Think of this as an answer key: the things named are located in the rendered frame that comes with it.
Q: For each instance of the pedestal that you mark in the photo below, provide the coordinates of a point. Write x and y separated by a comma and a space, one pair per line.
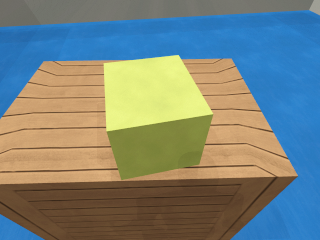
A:
59, 178

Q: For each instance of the carton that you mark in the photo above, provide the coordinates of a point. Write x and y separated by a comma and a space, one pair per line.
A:
157, 120

